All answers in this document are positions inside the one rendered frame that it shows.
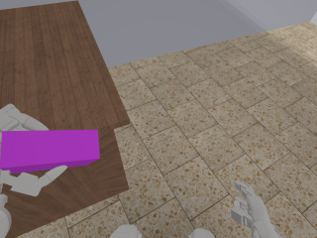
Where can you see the robot left hand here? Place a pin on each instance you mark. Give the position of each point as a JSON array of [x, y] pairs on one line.
[[11, 119]]

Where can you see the left robot forearm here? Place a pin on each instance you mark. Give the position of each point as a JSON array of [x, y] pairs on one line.
[[5, 216]]

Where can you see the robot right hand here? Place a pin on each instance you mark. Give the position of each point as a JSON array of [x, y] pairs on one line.
[[247, 213]]

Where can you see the sponge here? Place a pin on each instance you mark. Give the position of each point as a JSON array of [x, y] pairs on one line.
[[41, 150]]

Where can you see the table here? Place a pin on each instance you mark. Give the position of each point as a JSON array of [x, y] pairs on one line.
[[52, 70]]

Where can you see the right robot forearm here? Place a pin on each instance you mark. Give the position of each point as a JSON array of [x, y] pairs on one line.
[[264, 229]]

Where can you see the robot left thigh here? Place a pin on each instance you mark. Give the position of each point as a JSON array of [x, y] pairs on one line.
[[126, 231]]

